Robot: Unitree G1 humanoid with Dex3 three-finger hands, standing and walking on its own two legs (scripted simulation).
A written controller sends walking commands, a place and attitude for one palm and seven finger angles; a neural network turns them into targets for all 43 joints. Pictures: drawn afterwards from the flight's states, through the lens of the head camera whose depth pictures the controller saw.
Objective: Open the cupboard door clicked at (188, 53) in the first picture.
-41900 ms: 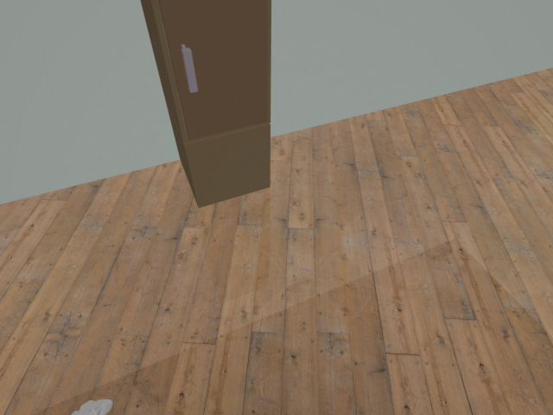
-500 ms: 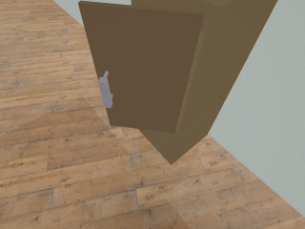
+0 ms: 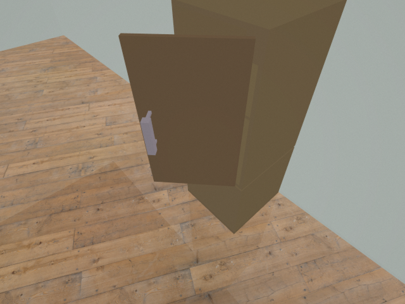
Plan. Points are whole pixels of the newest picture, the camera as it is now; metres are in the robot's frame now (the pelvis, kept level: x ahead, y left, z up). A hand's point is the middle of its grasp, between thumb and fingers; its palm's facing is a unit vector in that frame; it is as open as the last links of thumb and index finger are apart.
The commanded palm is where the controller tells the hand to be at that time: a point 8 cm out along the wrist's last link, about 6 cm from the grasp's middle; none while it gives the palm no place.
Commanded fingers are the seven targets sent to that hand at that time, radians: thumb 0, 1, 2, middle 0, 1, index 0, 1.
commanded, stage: come to a stop and stand still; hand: left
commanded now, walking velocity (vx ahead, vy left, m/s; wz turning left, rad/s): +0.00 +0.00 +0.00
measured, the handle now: (150, 132) +0.63 +0.22 -0.04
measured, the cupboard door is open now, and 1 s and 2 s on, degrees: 43 43 43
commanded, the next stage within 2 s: look again from close up in 0.46 s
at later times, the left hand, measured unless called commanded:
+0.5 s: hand out of the picture +0.01 +0.17 -0.17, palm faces +0.03 -0.97 -0.23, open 7.4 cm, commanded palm none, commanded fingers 0.00 0.90 0.90 -0.20 -0.30 -0.20 -0.30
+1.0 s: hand out of the picture +0.01 +0.16 -0.17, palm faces +0.05 -0.98 -0.18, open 7.4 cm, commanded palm none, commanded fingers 0.00 0.90 0.90 -0.20 -0.30 -0.20 -0.30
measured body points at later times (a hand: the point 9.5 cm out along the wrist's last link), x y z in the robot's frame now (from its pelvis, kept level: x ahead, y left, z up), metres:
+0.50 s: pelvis -0.01 -0.02 +0.00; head -0.02 -0.02 +0.45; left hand +0.00 +0.22 -0.15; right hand -0.03 -0.27 -0.15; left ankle +0.03 +0.10 -0.73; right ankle +0.05 -0.13 -0.73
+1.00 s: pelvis +0.02 -0.01 +0.01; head +0.03 -0.01 +0.46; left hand +0.01 +0.21 -0.15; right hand +0.03 -0.23 -0.15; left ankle +0.03 +0.10 -0.73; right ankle +0.05 -0.13 -0.73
